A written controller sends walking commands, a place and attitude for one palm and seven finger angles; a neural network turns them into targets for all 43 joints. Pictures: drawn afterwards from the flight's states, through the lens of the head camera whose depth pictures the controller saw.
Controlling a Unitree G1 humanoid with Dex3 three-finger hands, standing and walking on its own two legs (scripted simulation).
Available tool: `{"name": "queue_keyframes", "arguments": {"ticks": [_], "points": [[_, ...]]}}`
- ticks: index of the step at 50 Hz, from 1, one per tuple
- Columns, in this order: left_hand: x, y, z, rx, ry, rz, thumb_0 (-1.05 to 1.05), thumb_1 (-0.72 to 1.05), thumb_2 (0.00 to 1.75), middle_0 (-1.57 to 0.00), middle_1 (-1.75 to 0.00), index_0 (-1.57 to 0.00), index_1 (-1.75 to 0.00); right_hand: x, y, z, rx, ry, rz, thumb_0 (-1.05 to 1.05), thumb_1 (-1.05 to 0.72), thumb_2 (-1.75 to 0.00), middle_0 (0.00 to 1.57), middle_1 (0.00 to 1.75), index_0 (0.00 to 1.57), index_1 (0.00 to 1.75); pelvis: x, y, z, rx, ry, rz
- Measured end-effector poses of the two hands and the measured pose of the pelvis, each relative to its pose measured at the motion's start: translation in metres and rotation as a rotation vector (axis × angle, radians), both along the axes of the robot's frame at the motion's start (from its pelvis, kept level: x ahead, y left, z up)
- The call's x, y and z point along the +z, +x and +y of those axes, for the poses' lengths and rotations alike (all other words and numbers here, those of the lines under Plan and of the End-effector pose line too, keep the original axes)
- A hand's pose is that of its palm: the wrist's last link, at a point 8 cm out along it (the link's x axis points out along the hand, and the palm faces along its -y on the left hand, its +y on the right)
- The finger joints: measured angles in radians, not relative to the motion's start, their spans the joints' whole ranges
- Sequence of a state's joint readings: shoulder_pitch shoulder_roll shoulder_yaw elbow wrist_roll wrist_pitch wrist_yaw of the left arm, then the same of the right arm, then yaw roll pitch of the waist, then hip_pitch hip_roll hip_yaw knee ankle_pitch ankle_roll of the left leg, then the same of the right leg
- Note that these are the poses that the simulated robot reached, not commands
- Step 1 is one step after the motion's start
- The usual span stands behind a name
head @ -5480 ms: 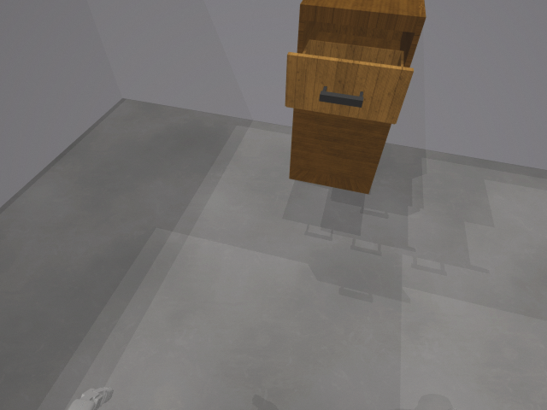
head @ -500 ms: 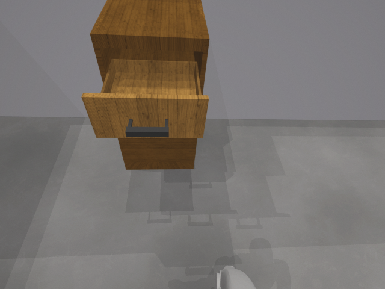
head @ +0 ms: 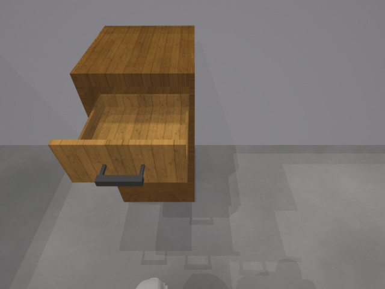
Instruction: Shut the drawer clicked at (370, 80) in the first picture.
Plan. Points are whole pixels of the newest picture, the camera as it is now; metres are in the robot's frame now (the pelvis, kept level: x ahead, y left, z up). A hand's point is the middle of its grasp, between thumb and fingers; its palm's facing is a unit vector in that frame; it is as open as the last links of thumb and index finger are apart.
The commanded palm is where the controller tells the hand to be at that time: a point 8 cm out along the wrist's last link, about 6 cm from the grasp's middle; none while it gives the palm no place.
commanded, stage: take the last steps up to it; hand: left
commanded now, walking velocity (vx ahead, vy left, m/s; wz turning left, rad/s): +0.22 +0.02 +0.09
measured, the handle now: (121, 174) +0.43 +0.24 -0.07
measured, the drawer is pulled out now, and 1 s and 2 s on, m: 0.28 0.28 0.28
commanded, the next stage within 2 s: come to a stop and stand still in 0.22 s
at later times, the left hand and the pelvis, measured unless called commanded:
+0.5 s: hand out of the picture +0.08 +0.20 -0.19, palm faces +0.10 -0.98 -0.16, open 7.4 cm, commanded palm none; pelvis +0.11 +0.04 +0.00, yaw +1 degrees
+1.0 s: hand out of the picture +0.11 +0.17 -0.15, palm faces +0.11 -0.95 -0.29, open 7.3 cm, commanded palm none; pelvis +0.07 -0.02 +0.00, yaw +2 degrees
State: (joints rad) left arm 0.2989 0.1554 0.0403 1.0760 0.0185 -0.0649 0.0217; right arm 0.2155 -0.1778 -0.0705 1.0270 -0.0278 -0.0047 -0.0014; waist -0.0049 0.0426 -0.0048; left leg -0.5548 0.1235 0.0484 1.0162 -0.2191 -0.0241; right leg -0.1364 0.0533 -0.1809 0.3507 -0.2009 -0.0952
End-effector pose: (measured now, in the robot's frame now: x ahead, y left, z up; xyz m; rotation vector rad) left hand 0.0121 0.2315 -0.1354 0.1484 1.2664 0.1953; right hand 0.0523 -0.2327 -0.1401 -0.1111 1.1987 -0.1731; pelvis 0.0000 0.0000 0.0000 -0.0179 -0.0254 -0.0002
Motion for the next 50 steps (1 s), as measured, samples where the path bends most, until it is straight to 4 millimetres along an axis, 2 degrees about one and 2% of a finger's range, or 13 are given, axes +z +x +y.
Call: {"name": "queue_keyframes", "arguments": {"ticks": [4, 9, 13, 15, 18, 21, 25, 29, 33, 37, 42, 46, 50], "points": [[-0.006, -0.024, -0.013, 0.052, -0.045, 0.095, -0.01, 0.92, 0.90, -0.19, -0.30, -0.20, -0.30, 0.007, 0.055, 0.006, 0.055, -0.001, -0.048, 0.00, -0.91, -0.90, 0.20, 0.30, 0.20, 0.30, 0.001, 0.023, 0.002, 0.004, -0.005, 0.002], [-0.010, -0.050, -0.025, 0.121, -0.105, 0.228, 0.00, 0.91, 0.90, -0.19, -0.30, -0.20, -0.30, 0.011, 0.111, 0.030, 0.126, 0.006, -0.069, 0.01, -0.91, -0.90, 0.20, 0.30, 0.20, 0.30, 0.000, 0.052, 0.013, 0.015, -0.004, 0.003], [-0.016, -0.059, -0.024, 0.167, -0.145, 0.323, 0.00, 0.91, 0.90, -0.20, -0.30, -0.20, -0.30, 0.006, 0.146, 0.056, 0.166, 0.005, -0.085, 0.01, -0.91, -0.90, 0.20, 0.30, 0.20, 0.30, -0.008, 0.077, 0.028, 0.020, -0.006, 0.002], [-0.021, -0.055, -0.020, 0.165, -0.155, 0.359, 0.00, 0.90, 0.90, -0.20, -0.30, -0.20, -0.30, 0.002, 0.153, 0.066, 0.163, 0.004, -0.095, 0.01, -0.91, -0.90, 0.20, 0.30, 0.20, 0.30, -0.012, 0.086, 0.035, 0.018, 0.007, -0.003], [-0.021, -0.031, -0.008, 0.132, -0.142, 0.352, 0.00, 0.90, 0.90, -0.20, -0.30, -0.20, -0.30, 0.002, 0.146, 0.073, 0.110, 0.007, -0.082, -0.01, -0.91, -0.90, 0.20, 0.30, 0.20, 0.30, -0.010, 0.096, 0.041, 0.004, 0.017, -0.014], [-0.021, 0.007, 0.006, 0.097, -0.114, 0.293, 0.00, 0.90, 0.90, -0.20, -0.30, -0.20, -0.30, 0.009, 0.145, 0.060, 0.061, -0.035, -0.085, -0.04, -0.95, -0.90, 0.21, 0.30, 0.21, 0.30, -0.005, 0.103, 0.042, 0.002, 0.024, -0.013], [-0.022, 0.060, 0.017, 0.072, -0.073, 0.178, 0.00, 0.91, 0.90, -0.19, -0.30, -0.20, -0.30, 0.010, 0.133, 0.045, 0.059, -0.064, -0.010, -0.04, -0.96, -0.90, 0.21, 0.30, 0.20, 0.30, -0.002, 0.109, 0.037, 0.012, 0.031, -0.011], [-0.019, 0.102, 0.016, 0.043, -0.038, 0.092, 0.00, 0.91, 0.90, -0.19, -0.30, -0.20, -0.30, 0.003, 0.115, 0.030, 0.038, -0.057, 0.059, -0.02, -0.94, -0.90, 0.21, 0.30, 0.20, 0.30, -0.003, 0.112, 0.024, 0.016, 0.035, -0.012], [-0.012, 0.127, 0.009, 0.008, 0.014, 0.040, 0.00, 0.91, 0.90, -0.19, -0.30, -0.20, -0.30, -0.011, 0.095, 0.013, 0.007, -0.021, 0.108, -0.01, -0.93, -0.90, 0.20, 0.30, 0.20, 0.30, -0.007, 0.111, 0.005, 0.007, 0.049, -0.009], [-0.002, 0.134, -0.007, -0.028, 0.052, 0.021, 0.00, 0.91, 0.90, -0.19, -0.30, -0.20, -0.30, -0.025, 0.075, -0.004, -0.029, 0.027, 0.152, 0.00, -0.92, -0.90, 0.20, 0.30, 0.20, 0.30, -0.009, 0.106, -0.013, 0.004, 0.046, -0.006], [0.013, 0.127, -0.021, -0.016, 0.067, 0.005, 0.00, 0.91, 0.90, -0.20, -0.30, -0.20, -0.30, -0.025, 0.054, -0.015, -0.027, 0.052, 0.210, 0.00, -0.91, -0.90, 0.20, 0.30, 0.20, 0.30, -0.001, 0.097, -0.023, 0.012, 0.063, 0.002], [0.018, 0.113, -0.022, 0.012, 0.074, -0.009, 0.00, 0.91, 0.90, -0.20, -0.30, -0.21, -0.30, -0.023, 0.041, -0.020, -0.002, 0.055, 0.231, 0.01, -0.91, -0.90, 0.20, 0.30, 0.20, 0.30, 0.002, 0.084, -0.025, 0.022, 0.068, 0.007], [0.019, 0.090, -0.018, 0.045, 0.073, -0.003, 0.00, 0.91, 0.90, -0.20, -0.30, -0.21, -0.30, -0.018, 0.036, -0.023, 0.029, 0.039, 0.226, 0.01, -0.91, -0.90, 0.20, 0.30, 0.20, 0.30, 0.003, 0.071, -0.022, 0.030, 0.070, 0.011]]}}
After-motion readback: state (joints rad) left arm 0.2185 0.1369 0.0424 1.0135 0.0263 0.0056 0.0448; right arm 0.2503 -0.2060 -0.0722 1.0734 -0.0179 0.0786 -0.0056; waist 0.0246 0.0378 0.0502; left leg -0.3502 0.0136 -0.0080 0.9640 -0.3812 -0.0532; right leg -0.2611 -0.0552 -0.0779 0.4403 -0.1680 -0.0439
